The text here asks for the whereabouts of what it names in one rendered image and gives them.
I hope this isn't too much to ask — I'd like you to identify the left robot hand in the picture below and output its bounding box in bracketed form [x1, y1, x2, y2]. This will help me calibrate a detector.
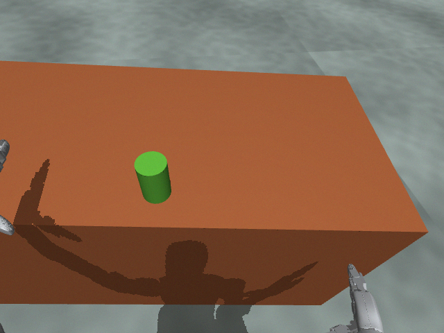
[0, 139, 15, 235]

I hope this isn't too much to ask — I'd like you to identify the right robot hand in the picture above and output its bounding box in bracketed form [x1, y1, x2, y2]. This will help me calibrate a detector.
[326, 264, 384, 333]

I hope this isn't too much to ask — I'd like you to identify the can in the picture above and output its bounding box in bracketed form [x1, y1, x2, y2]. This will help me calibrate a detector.
[134, 151, 171, 204]

